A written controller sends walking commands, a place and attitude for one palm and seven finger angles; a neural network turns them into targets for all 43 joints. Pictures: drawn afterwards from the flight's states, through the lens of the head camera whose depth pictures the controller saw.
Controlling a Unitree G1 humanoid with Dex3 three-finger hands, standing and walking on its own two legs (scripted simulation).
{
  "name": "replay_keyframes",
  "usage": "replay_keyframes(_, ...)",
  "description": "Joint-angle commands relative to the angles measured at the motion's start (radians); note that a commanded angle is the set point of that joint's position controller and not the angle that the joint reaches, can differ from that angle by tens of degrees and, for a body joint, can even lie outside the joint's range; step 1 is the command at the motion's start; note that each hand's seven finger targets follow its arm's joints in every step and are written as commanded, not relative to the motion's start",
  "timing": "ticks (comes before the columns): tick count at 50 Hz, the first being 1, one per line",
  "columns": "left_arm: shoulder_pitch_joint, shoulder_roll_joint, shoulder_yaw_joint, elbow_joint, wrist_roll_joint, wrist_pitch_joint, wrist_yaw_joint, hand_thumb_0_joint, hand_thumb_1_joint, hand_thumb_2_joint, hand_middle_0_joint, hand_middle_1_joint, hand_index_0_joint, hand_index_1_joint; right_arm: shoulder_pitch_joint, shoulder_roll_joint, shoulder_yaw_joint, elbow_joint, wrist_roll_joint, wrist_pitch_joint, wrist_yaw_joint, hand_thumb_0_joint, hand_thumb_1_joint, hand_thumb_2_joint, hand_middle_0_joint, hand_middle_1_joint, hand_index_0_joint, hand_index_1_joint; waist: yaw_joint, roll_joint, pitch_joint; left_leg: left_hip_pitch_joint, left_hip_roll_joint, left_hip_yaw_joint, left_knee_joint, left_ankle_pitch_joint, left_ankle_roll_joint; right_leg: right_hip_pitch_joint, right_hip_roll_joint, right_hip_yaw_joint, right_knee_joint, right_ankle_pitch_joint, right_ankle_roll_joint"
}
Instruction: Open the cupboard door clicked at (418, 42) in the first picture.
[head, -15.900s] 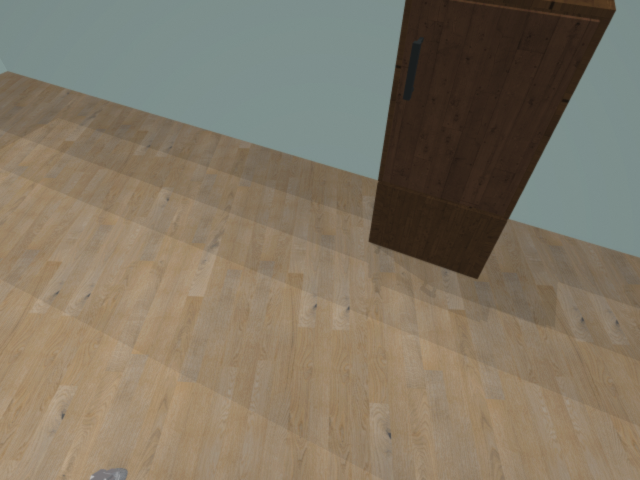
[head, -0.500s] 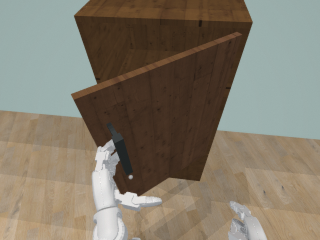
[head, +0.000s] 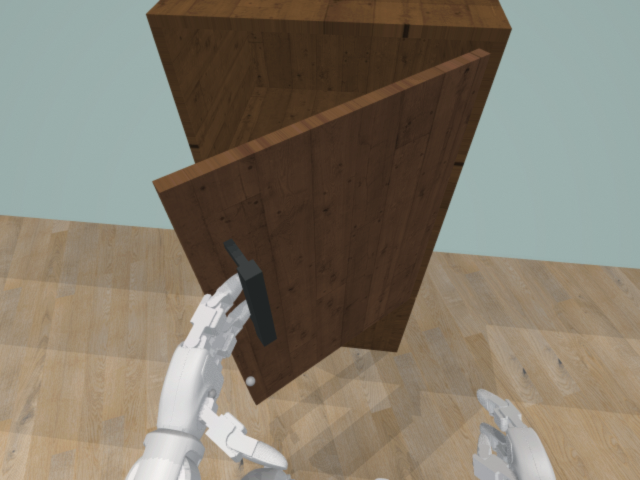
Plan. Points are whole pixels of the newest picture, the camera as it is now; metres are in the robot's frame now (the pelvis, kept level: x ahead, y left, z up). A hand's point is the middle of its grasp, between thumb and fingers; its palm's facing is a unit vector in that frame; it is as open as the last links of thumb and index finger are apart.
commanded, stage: slide the hand sideways off the handle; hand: left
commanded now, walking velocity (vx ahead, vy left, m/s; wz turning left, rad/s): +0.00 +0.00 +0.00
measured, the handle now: (251, 296) +0.32 +0.10 +0.08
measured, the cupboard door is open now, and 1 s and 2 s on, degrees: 42 42 42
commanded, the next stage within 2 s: draw the hand back to the body in 0.80 s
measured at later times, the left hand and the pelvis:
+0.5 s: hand (183, 408) +0.19 +0.15 +0.07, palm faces -0.06 -1.00 -0.01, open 16.3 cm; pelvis +0.01 +0.02 -0.01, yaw +0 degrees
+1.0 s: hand (154, 427) +0.17 +0.17 +0.07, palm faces -0.09 -1.00 -0.02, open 16.3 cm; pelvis +0.00 +0.02 -0.01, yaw +0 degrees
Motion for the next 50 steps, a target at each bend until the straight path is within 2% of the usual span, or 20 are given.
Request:
replay_keyframes(1, -0.029, 0.079, 0.067, -0.254, 0.001, -0.068, -0.004, 0.0, -0.5, 0.3, -0.15, -0.3, -0.15, -0.3, -0.074, -0.081, -0.03, -0.181, 0.004, -0.048, -0.005, 0.0, -0.9, -0.9, 0.2, 0.3, 0.2, 0.3, 0.004, -0.039, -0.147, 0.109, -0.009, -0.041, -0.113, 0.161, 0.014, 0.07, -0.019, 0.105, -0.187, 0.248, 0.045)
replay_keyframes(6, -0.002, 0.072, 0.075, -0.289, -0.032, -0.052, -0.022, 0.0, -0.5, 0.3, -0.15, -0.3, -0.15, -0.3, -0.074, -0.082, -0.024, -0.186, 0.009, -0.052, -0.012, 0.0, -0.9, -0.9, 0.2, 0.3, 0.2, 0.3, -0.004, -0.023, -0.132, 0.119, -0.006, -0.047, -0.122, 0.161, 0.013, 0.06, -0.009, 0.086, -0.185, 0.244, 0.044)
replay_keyframes(8, 0.068, 0.081, 0.103, -0.288, -0.049, -0.047, -0.03, 0.0, -0.5, 0.3, -0.15, -0.3, -0.15, -0.3, -0.068, -0.082, -0.025, -0.19, 0.01, -0.054, -0.014, 0.0, -0.9, -0.9, 0.2, 0.3, 0.2, 0.3, 0.007, -0.043, -0.139, 0.119, -0.004, -0.049, -0.125, 0.174, 0.01, 0.07, -0.004, 0.075, -0.178, 0.263, 0.045)
replay_keyframes(13, 0.096, 0.108, 0.138, -0.306, -0.058, -0.059, -0.05, 0.0, -0.5, 0.3, -0.15, -0.3, -0.15, -0.3, -0.066, -0.082, -0.03, -0.186, 0.01, -0.056, -0.018, 0.0, -0.9, -0.9, 0.2, 0.3, 0.2, 0.3, 0.001, -0.051, -0.134, 0.107, -0.003, -0.052, -0.109, 0.19, 0.009, 0.053, 0.0, 0.068, -0.158, 0.288, 0.046)
replay_keyframes(17, 0.171, 0.123, 0.172, -0.316, -0.079, -0.067, -0.08, 0.0, -0.5, 0.3, -0.15, -0.3, -0.15, -0.3, -0.068, -0.078, -0.036, -0.187, 0.013, -0.054, -0.02, 0.0, -0.9, -0.9, 0.2, 0.3, 0.2, 0.3, 0.013, -0.043, -0.142, 0.1, -0.003, -0.051, -0.101, 0.211, 0.007, 0.06, 0.003, 0.066, -0.144, 0.312, 0.045)
replay_keyframes(21, 0.133, 0.136, 0.164, -0.372, -0.09, -0.082, -0.109, 0.0, -0.5, 0.3, -0.15, -0.3, -0.15, -0.3, -0.068, -0.084, -0.037, -0.189, 0.014, -0.057, -0.027, 0.0, -0.9, -0.9, 0.2, 0.3, 0.2, 0.3, 0.0, -0.002, -0.148, 0.106, -0.002, -0.06, -0.092, 0.202, 0.007, 0.026, 0.005, 0.058, -0.131, 0.28, 0.042)
replay_keyframes(26, 0.171, 0.152, 0.18, -0.364, -0.114, -0.073, -0.151, 0.0, -0.5, 0.3, -0.15, -0.3, -0.15, -0.3, -0.065, -0.09, -0.042, -0.189, 0.019, -0.058, -0.038, 0.0, -0.9, -0.9, 0.2, 0.3, 0.2, 0.3, -0.005, -0.02, -0.143, 0.091, -0.001, -0.068, -0.084, 0.195, 0.007, 0.013, 0.008, 0.053, -0.129, 0.267, 0.045)
replay_keyframes(28, 0.211, 0.162, 0.209, -0.354, -0.123, -0.065, -0.16, 0.0, -0.5, 0.3, -0.15, -0.3, -0.15, -0.3, -0.066, -0.088, -0.046, -0.192, 0.022, -0.055, -0.042, 0.0, -0.9, -0.9, 0.2, 0.3, 0.2, 0.3, 0.008, -0.028, -0.148, 0.089, 0.0, -0.069, -0.087, 0.201, 0.004, 0.018, 0.011, 0.05, -0.126, 0.27, 0.044)
replay_keyframes(29, 0.221, 0.159, 0.209, -0.362, -0.128, -0.06, -0.164, 0.0, -0.5, 0.3, -0.15, -0.3, -0.15, -0.3, -0.072, -0.085, -0.044, -0.197, 0.023, -0.054, -0.042, 0.0, -0.9, -0.9, 0.2, 0.3, 0.2, 0.3, 0.012, -0.007, -0.141, 0.087, -0.003, -0.068, -0.088, 0.201, 0.005, 0.019, 0.011, 0.05, -0.127, 0.269, 0.043)
replay_keyframes(30, 0.209, 0.185, 0.233, -0.358, -0.128, -0.055, -0.164, 0.0, -0.5, 0.3, -0.15, -0.3, -0.15, -0.3, -0.074, -0.088, -0.045, -0.192, 0.024, -0.052, -0.045, 0.0, -0.9, -0.9, 0.2, 0.3, 0.2, 0.3, 0.013, -0.01, -0.146, 0.086, -0.001, -0.069, -0.087, 0.204, 0.005, 0.023, 0.012, 0.049, -0.125, 0.267, 0.041)
replay_keyframes(32, 0.215, 0.169, 0.222, -0.381, -0.134, -0.055, -0.169, 0.0, -0.5, 0.3, -0.15, -0.3, -0.15, -0.3, -0.078, -0.085, -0.043, -0.2, 0.026, -0.053, -0.046, 0.0, -0.9, -0.9, 0.2, 0.3, 0.2, 0.3, 0.015, 0.022, -0.14, 0.101, -0.001, -0.071, -0.094, 0.203, 0.002, 0.009, 0.014, 0.042, -0.122, 0.257, 0.04)
replay_keyframes(34, 0.206, 0.195, 0.256, -0.379, -0.144, -0.054, -0.17, 0.0, -0.5, 0.3, -0.15, -0.3, -0.15, -0.3, -0.073, -0.087, -0.043, -0.196, 0.027, -0.053, -0.05, 0.0, -0.9, -0.9, 0.2, 0.3, 0.2, 0.3, 0.015, 0.013, -0.14, 0.093, 0.001, -0.075, -0.096, 0.183, 0.0, 0.006, 0.016, 0.041, -0.126, 0.233, 0.039)
replay_keyframes(35, 0.202, 0.196, 0.251, -0.374, -0.142, -0.055, -0.172, 0.0, -0.5, 0.3, -0.15, -0.3, -0.15, -0.3, -0.08, -0.089, -0.043, -0.194, 0.025, -0.054, -0.052, 0.0, -0.9, -0.9, 0.2, 0.3, 0.2, 0.3, 0.013, 0.006, -0.134, 0.092, 0.001, -0.079, -0.096, 0.185, 0.002, 0.004, 0.018, 0.038, -0.122, 0.233, 0.038)
replay_keyframes(36, 0.217, 0.191, 0.253, -0.389, -0.148, -0.057, -0.174, 0.0, -0.5, 0.3, -0.15, -0.3, -0.15, -0.3, -0.081, -0.086, -0.042, -0.199, 0.027, -0.057, -0.05, 0.0, -0.9, -0.9, 0.2, 0.3, 0.2, 0.3, 0.02, 0.032, -0.145, 0.096, 0.0, -0.078, -0.099, 0.185, 0.0, 0.005, 0.017, 0.038, -0.122, 0.228, 0.037)
replay_keyframes(38, 0.262, 0.195, 0.274, -0.361, -0.16, -0.055, -0.184, 0.0, -0.5, 0.3, -0.15, -0.3, -0.15, -0.3, -0.082, -0.084, -0.046, -0.194, 0.03, -0.058, -0.05, 0.0, -0.9, -0.9, 0.2, 0.3, 0.2, 0.3, 0.024, 0.014, -0.142, 0.092, 0.0, -0.076, -0.097, 0.195, -0.002, 0.013, 0.019, 0.039, -0.125, 0.243, 0.038)
replay_keyframes(41, 0.21, 0.176, 0.232, -0.378, -0.158, -0.056, -0.198, 0.0, -0.5, 0.3, -0.15, -0.3, -0.15, -0.3, -0.082, -0.093, -0.043, -0.195, 0.028, -0.067, -0.05, 0.0, -0.9, -0.9, 0.2, 0.3, 0.2, 0.3, 0.0, 0.004, -0.129, 0.088, 0.002, -0.084, -0.09, 0.181, 0.001, -0.013, 0.018, 0.034, -0.122, 0.227, 0.042)
replay_keyframes(43, 0.224, 0.168, 0.22, -0.384, -0.159, -0.057, -0.201, 0.0, -0.5, 0.3, -0.15, -0.3, -0.15, -0.3, -0.078, -0.092, -0.042, -0.197, 0.028, -0.076, -0.047, 0.0, -0.9, -0.9, 0.2, 0.3, 0.2, 0.3, 0.005, 0.012, -0.13, 0.091, 0.001, -0.089, -0.096, 0.169, 0.0, -0.016, 0.018, 0.032, -0.12, 0.21, 0.039)
replay_keyframes(45, 0.212, 0.184, 0.226, -0.389, -0.15, -0.054, -0.193, 0.0, -0.5, 0.3, -0.15, -0.3, -0.15, -0.3, -0.082, -0.096, -0.042, -0.194, 0.025, -0.078, -0.047, 0.0, -0.9, -0.9, 0.2, 0.3, 0.2, 0.3, 0.007, 0.009, -0.134, 0.085, 0.003, -0.094, -0.096, 0.164, 0.001, -0.016, 0.019, 0.033, -0.116, 0.2, 0.037)
replay_keyframes(47, 0.219, 0.23, 0.275, -0.434, -0.149, -0.049, -0.181, 0.0, -0.5, 0.3, -0.15, -0.3, -0.15, -0.3, -0.078, -0.092, -0.044, -0.199, 0.03, -0.075, -0.051, 0.0, -0.9, -0.9, 0.2, 0.3, 0.2, 0.3, 0.021, 0.032, -0.156, 0.109, 0.004, -0.087, -0.111, 0.161, 0.0, 0.003, 0.018, 0.038, -0.129, 0.195, 0.036)
replay_keyframes(50, 0.208, 0.261, 0.323, -0.448, -0.155, -0.026, -0.162, 0.0, -0.5, 0.3, -0.15, -0.3, -0.15, -0.3, -0.083, -0.088, -0.038, -0.194, 0.035, -0.069, -0.056, 0.0, -0.9, -0.9, 0.2, 0.3, 0.2, 0.3, 0.027, 0.04, -0.142, 0.119, 0.007, -0.092, -0.139, 0.143, 0.001, 0.027, 0.021, 0.037, -0.152, 0.178, 0.035)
